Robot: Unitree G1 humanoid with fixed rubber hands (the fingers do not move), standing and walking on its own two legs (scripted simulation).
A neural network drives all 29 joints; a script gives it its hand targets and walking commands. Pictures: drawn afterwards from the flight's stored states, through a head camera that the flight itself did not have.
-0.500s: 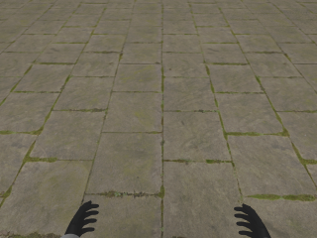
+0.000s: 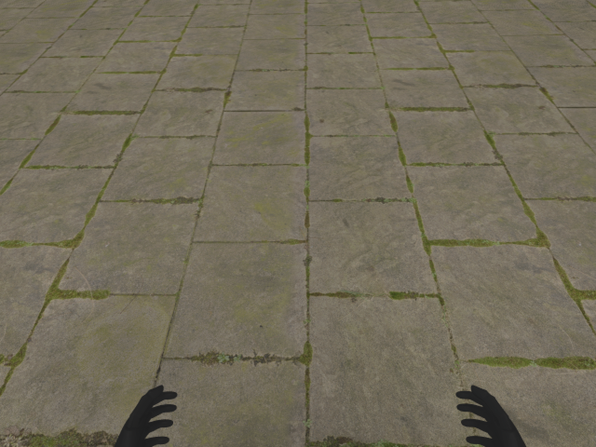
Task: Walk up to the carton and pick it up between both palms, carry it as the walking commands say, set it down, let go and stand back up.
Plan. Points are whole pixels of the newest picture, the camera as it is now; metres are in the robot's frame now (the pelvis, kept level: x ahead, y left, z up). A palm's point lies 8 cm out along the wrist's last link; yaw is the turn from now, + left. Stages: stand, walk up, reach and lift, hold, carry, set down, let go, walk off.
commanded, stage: stand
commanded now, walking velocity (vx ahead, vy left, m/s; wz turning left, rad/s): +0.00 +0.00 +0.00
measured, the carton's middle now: out of the picture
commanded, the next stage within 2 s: none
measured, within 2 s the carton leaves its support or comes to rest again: neither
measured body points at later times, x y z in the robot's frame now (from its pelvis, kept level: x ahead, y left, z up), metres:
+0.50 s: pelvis +0.00 +0.00 +0.00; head +0.01 -0.01 +0.45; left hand +0.14 +0.25 -0.10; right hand +0.16 -0.26 -0.09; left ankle +0.00 +0.12 -0.72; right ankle +0.00 -0.12 -0.72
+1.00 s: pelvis +0.00 +0.00 +0.00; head +0.00 -0.01 +0.45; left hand +0.14 +0.25 -0.10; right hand +0.15 -0.27 -0.09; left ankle +0.00 +0.12 -0.72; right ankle +0.00 -0.12 -0.72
